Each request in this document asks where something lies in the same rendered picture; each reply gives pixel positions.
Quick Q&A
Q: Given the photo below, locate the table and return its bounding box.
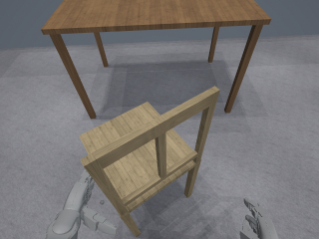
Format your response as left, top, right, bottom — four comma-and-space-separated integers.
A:
41, 0, 271, 120

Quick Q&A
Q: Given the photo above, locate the robot right hand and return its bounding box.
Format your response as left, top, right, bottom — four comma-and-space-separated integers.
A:
239, 197, 279, 239

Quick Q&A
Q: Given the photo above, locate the robot left hand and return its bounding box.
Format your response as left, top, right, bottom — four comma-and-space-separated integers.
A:
63, 169, 117, 235

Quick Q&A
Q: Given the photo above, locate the left robot forearm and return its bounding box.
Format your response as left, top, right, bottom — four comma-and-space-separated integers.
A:
45, 209, 81, 239

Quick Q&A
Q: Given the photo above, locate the chair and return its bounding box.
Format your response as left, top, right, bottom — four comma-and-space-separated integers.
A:
79, 86, 220, 237

